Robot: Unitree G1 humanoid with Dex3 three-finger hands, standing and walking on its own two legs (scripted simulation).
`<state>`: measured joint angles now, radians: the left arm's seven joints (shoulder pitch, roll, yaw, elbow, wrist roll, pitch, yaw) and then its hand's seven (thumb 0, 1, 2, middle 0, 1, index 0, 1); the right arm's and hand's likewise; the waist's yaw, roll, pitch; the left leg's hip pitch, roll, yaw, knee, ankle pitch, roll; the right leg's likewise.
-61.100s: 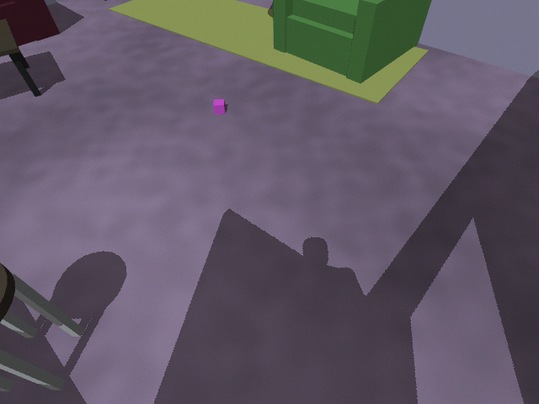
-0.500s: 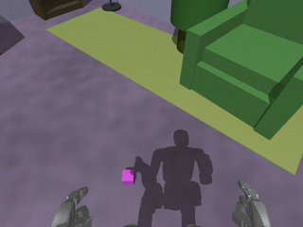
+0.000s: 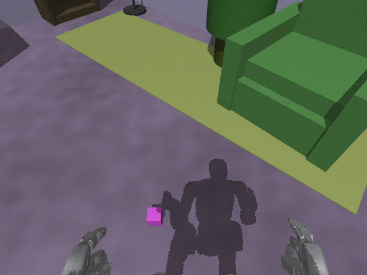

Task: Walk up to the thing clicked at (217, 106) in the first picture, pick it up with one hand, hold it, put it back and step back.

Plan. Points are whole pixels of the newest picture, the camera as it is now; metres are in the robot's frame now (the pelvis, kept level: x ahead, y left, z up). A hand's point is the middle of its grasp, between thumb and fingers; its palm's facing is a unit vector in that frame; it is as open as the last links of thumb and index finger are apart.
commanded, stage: home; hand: left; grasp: from above
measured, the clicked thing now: (154, 216) +0.50 +0.17 -0.68
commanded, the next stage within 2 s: stand in 0.14 s
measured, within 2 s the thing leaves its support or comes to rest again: neither
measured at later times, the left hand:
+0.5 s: hand out of the picture +0.11 +0.23 -0.10, palm faces -0.01 -0.94 -0.34, open 7.4 cm
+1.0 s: hand out of the picture +0.03 +0.24 -0.10, palm faces +0.01 -0.95 -0.33, open 7.4 cm
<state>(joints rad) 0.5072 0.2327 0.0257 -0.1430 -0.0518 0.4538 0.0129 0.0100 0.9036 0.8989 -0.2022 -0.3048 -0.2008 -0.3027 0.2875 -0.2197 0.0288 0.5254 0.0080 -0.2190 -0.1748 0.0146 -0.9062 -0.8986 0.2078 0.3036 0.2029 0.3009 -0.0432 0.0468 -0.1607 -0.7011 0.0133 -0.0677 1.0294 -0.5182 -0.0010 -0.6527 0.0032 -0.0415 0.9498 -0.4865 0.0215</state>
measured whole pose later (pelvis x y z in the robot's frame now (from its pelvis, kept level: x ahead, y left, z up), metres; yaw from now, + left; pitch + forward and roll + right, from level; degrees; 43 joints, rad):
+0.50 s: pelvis -0.02 +0.00 +0.03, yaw -1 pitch +1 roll +0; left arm 0.23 0.30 0.04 0.64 0.05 0.07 0.02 0.01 0.90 0.90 -0.20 -0.30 -0.20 -0.30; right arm 0.19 -0.28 -0.03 0.84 -0.06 -0.04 -0.01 0.01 -0.91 -0.90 0.21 0.30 0.21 0.30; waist 0.02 -0.01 0.04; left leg -0.41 -0.02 -0.01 0.78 -0.39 0.02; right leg -0.41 -0.04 0.01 0.78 -0.39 0.03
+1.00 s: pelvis -0.02 +0.00 +0.06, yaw -1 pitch -4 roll +0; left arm 0.19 0.27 0.03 1.07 0.03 0.01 0.03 0.01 0.90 0.90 -0.21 -0.30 -0.20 -0.30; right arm 0.16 -0.27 -0.04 1.07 -0.03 -0.01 -0.02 0.01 -0.91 -0.90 0.21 0.30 0.20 0.30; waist 0.02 0.01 0.07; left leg -0.13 -0.02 -0.01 0.42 -0.22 0.01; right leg -0.14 -0.04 0.01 0.43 -0.22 0.04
